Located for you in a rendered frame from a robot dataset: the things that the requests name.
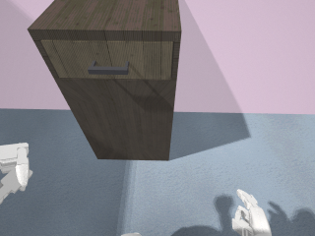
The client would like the left robot hand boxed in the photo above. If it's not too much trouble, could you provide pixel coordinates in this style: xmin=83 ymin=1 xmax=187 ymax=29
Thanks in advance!
xmin=0 ymin=143 xmax=32 ymax=205

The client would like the drawer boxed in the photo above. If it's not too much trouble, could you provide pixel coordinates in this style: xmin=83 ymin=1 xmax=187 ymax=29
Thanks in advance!
xmin=41 ymin=39 xmax=173 ymax=80

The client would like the handle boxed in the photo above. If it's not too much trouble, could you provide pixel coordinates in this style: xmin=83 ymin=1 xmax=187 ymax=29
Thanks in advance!
xmin=88 ymin=60 xmax=129 ymax=75

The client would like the right robot hand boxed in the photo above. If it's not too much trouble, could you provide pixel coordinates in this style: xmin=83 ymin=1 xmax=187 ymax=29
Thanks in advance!
xmin=232 ymin=189 xmax=272 ymax=236

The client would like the cabinet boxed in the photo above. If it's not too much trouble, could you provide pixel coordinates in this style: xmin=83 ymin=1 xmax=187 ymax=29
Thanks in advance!
xmin=28 ymin=0 xmax=182 ymax=161

